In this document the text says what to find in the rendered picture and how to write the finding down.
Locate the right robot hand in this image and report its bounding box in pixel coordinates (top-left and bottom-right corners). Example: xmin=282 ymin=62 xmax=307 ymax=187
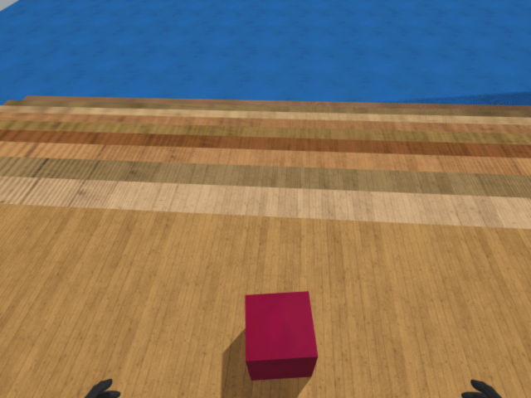
xmin=461 ymin=380 xmax=502 ymax=398

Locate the carton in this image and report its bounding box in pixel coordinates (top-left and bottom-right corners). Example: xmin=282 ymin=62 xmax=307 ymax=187
xmin=246 ymin=291 xmax=318 ymax=381

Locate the left robot hand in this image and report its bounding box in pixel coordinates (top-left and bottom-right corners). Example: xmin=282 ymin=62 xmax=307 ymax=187
xmin=85 ymin=379 xmax=120 ymax=398

